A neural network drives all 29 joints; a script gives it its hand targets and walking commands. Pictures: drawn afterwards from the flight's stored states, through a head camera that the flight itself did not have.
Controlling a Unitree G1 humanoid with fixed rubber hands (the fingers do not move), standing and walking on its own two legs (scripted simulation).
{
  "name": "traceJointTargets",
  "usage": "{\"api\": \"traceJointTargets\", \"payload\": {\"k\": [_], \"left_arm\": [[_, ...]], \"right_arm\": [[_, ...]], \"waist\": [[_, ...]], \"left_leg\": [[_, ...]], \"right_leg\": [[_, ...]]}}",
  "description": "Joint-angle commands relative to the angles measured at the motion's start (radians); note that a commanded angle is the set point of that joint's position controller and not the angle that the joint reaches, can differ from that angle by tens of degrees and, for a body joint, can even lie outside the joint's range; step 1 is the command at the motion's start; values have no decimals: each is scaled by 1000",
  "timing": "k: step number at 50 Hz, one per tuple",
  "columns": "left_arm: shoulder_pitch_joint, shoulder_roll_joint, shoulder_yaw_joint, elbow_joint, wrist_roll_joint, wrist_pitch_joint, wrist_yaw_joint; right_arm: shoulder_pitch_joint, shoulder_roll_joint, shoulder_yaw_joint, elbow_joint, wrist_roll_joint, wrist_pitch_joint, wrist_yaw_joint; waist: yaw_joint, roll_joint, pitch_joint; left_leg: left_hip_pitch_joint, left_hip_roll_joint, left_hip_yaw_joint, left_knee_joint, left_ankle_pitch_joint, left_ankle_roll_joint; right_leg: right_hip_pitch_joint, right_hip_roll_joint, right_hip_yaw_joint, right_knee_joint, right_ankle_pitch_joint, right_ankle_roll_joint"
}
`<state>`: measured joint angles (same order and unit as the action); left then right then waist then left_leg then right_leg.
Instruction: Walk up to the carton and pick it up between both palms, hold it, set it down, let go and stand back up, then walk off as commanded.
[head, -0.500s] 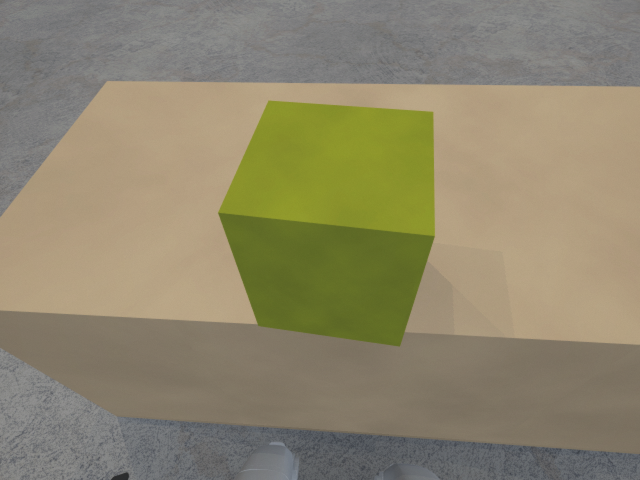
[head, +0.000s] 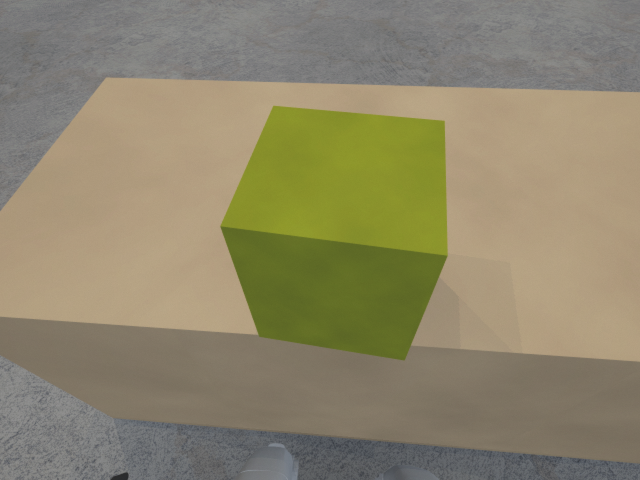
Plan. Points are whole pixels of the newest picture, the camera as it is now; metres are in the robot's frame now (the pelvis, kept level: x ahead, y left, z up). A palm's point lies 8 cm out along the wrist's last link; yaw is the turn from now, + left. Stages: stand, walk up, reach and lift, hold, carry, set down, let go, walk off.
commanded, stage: walk up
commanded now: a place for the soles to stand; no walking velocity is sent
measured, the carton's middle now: (342, 239) +0.40 +0.01 +0.07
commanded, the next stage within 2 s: none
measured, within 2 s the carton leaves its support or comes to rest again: neither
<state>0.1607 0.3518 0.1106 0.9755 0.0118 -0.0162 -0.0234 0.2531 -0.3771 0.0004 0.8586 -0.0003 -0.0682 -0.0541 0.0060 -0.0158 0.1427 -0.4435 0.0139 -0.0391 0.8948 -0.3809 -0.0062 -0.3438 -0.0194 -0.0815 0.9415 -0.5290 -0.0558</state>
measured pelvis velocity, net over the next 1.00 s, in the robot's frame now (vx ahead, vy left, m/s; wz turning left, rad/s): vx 0.02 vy -0.02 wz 0.00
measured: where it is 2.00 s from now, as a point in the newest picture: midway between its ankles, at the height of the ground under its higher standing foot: outside the picture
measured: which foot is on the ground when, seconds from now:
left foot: down 0.00-0.54, up 0.56-0.70, down 0.72-1.00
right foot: down 0.00-0.02, up 0.04-0.08, down 0.10-1.00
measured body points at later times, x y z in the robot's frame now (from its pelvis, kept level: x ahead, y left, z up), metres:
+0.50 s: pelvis +0.01 -0.01 +0.00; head +0.04 -0.01 +0.45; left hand +0.10 +0.30 -0.12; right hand +0.09 -0.32 -0.11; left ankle +0.07 +0.14 -0.69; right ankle +0.01 -0.10 -0.69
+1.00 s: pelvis +0.02 -0.02 +0.00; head +0.05 -0.03 +0.45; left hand +0.11 +0.29 -0.12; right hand +0.10 -0.33 -0.12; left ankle +0.07 +0.14 -0.68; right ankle +0.02 -0.10 -0.69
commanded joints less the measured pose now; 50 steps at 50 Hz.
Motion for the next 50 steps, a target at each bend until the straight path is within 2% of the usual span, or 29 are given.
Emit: {"api": "traceJointTargets", "payload": {"k": [1, 5, 6, 7, 8, 10, 16, 17, 18, 19, 20, 22, 24, 25, 26, 27, 29, 33, 35, 36, 37, 38, 39, 43, 44, 45, 46, 47, 50], "left_arm": [[-114, 229, 24, -140, -15, -5, 24], [34, 222, 28, -68, -1, -14, 9], [98, 238, 36, -40, 7, -21, 9], [134, 295, 53, -26, 21, -33, 13], [102, 344, 62, -41, 15, -40, 16], [26, 348, 57, -62, 6, -40, 18], [-77, 296, 30, -109, -4, -31, 15], [-101, 266, 19, -123, -10, -28, 12], [-89, 228, 16, -134, -16, -27, 11], [-89, 213, 19, -137, -18, -20, 18], [-108, 228, 24, -135, -14, -6, 23], [-72, 239, 24, -112, -9, -4, 18], [36, 226, 30, -64, -1, -13, 10], [99, 238, 37, -40, 9, -22, 10], [134, 297, 52, -27, 21, -34, 13], [102, 345, 62, -43, 13, -41, 15], [32, 347, 56, -59, 5, -41, 19], [-17, 312, 37, -92, 6, -37, 23], [-67, 296, 28, -108, -5, -31, 17], [-96, 266, 22, -126, -13, -29, 15], [-86, 230, 19, -135, -16, -27, 13], [-94, 217, 21, -141, -18, -18, 21], [-112, 230, 24, -138, -13, -5, 25], [38, 227, 30, -66, -2, -15, 11], [102, 237, 36, -38, 6, -21, 11], [135, 297, 51, -26, 19, -34, 15], [103, 343, 61, -39, 11, -40, 17], [65, 355, 63, -58, 6, -41, 17], [-19, 327, 46, -81, 8, -36, 25]], "right_arm": [[110, -391, -120, 15, -20, -47, -19], [-83, -335, -96, -18, -30, -27, -19], [-138, -297, -83, -29, -25, -20, -11], [-166, -233, -67, -44, -13, -12, -8], [-184, -210, -60, -53, -12, -4, -15], [-136, -278, -84, -34, -14, 3, -12], [9, -242, -94, 6, -13, -32, 4], [62, -254, -100, 23, -16, -43, -1], [116, -309, -115, 26, -26, -51, -10], [137, -377, -122, 18, -28, -48, -14], [106, -391, -121, 18, -22, -45, -17], [23, -373, -114, 12, -26, -38, -22], [-84, -337, -97, -15, -30, -26, -18], [-143, -295, -82, -27, -25, -18, -10], [-168, -230, -67, -43, -12, -10, -7], [-186, -215, -62, -48, -13, -1, -13], [-141, -275, -81, -34, -13, 3, -11], [-64, -259, -95, -14, -14, -15, 6], [10, -244, -93, 7, -10, -31, 3], [60, -264, -102, 22, -15, -43, -2], [117, -318, -114, 23, -24, -51, -11], [135, -380, -121, 17, -25, -46, -14], [97, -389, -120, 18, -21, -44, -17], [-91, -342, -97, -15, -28, -25, -17], [-146, -296, -81, -27, -23, -18, -10], [-173, -228, -66, -44, -11, -10, -8], [-187, -215, -60, -50, -12, -1, -14], [-178, -259, -76, -43, -17, 5, -18], [-101, -270, -91, -20, -12, -3, 0]], "waist": [[-72, 248, -237], [43, 175, -164], [89, 106, -172], [108, -112, -155], [101, -162, -80], [60, -45, -45], [-29, -45, -125], [-56, 17, -171], [-71, 120, -253], [-84, 223, -299], [-71, 255, -237], [-32, 194, -163], [41, 180, -153], [88, 106, -153], [107, -113, -137], [98, -152, -70], [59, -52, -44], [20, -93, -80], [-30, -34, -122], [-57, 34, -179], [-73, 136, -261], [-87, 235, -285], [-71, 249, -221], [46, 178, -152], [90, 94, -153], [105, -122, -142], [98, -144, -77], [85, -71, -70], [33, -82, -29]], "left_leg": [[326, 348, -640, -419, 359, 346], [33, 270, -431, -325, 187, 263], [-90, 194, -309, -214, 156, 195], [-273, 48, -60, 73, 122, 91], [-402, -36, 33, 128, -147, 45], [-288, 7, -18, 153, -211, 48], [92, 8, 75, -168, 87, 67], [237, 23, 8, -233, 248, 87], [339, 138, -219, -289, 327, 153], [343, 285, -521, -379, 335, 275], [331, 345, -635, -424, 328, 338], [226, 333, -562, -397, 225, 340], [27, 276, -433, -330, 176, 267], [-99, 193, -302, -209, 154, 196], [-284, 42, -54, 75, 112, 90], [-390, -31, 27, 121, -145, 48], [-290, 5, -21, 143, -200, 50], [-106, 22, 54, 4, -127, 58], [100, 13, 63, -166, 141, 72], [249, 40, -17, -232, 299, 94], [324, 165, -269, -299, 326, 176], [331, 293, -533, -384, 353, 288], [318, 348, -632, -421, 341, 344], [23, 268, -419, -323, 189, 260], [-91, 193, -294, -200, 174, 192], [-269, 45, -49, 81, 140, 87], [-376, -34, 27, 128, -150, 48], [-310, -6, -33, 155, -210, 51], [-210, 28, 25, 95, -178, 50]], "right_leg": [[-256, 10, 144, 180, -109, 41], [-33, -36, 126, -114, 3, -5], [92, -71, 201, -288, 12, -21], [227, -197, 434, -510, -20, -47], [217, -342, 618, -611, 69, -79], [100, -376, 608, -596, 88, -127], [-3, -232, 293, -335, 466, -89], [-74, -172, 213, -215, 547, -49], [-132, -77, 112, -10, 573, 5], [-199, 0, 92, 142, 306, 43], [-254, 14, 140, 164, -93, 42], [-233, -29, 154, 98, -169, 24], [-34, -36, 128, -111, 0, -2], [83, -73, 212, -295, 2, -20], [220, -203, 453, -516, -24, -48], [205, -339, 614, -608, 69, -79], [117, -370, 601, -588, 132, -118], [79, -299, 415, -446, 417, -112], [-8, -230, 290, -323, 502, -79], [-78, -156, 194, -184, 576, -39], [-128, -62, 100, 23, 567, 16], [-199, 2, 94, 148, 276, 44], [-257, 10, 141, 173, -105, 42], [-22, -34, 124, -116, 12, -5], [87, -71, 209, -298, 17, -19], [221, -201, 447, -513, 4, -48], [201, -342, 612, -603, 106, -81], [131, -384, 641, -597, 126, -118], [78, -328, 495, -535, 216, -121]]}}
